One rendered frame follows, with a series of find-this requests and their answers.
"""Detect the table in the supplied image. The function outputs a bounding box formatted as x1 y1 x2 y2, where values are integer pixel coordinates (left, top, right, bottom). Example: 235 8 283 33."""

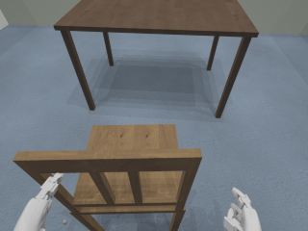
53 0 259 118

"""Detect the right robot hand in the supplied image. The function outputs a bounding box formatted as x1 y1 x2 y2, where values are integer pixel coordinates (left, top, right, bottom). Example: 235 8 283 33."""
223 187 262 231

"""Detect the left robot hand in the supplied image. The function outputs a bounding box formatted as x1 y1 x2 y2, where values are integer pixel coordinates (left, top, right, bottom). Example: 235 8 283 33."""
13 172 65 231

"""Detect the chair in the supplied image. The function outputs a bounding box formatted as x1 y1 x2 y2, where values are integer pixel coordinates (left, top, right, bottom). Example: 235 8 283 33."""
13 124 202 231

